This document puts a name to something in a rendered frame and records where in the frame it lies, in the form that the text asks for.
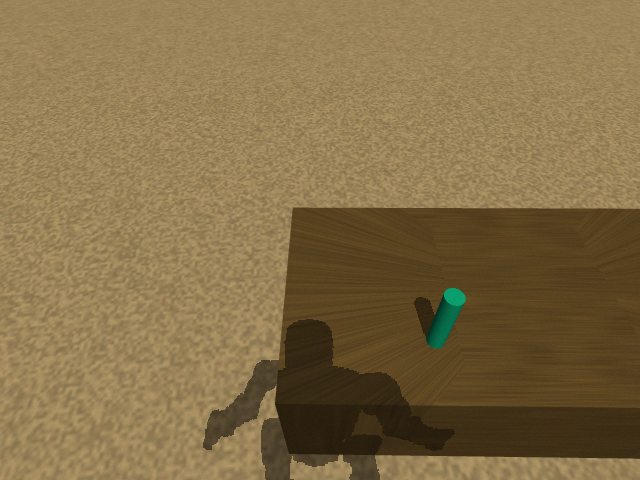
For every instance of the can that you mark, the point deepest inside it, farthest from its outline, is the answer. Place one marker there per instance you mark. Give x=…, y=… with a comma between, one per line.
x=445, y=317

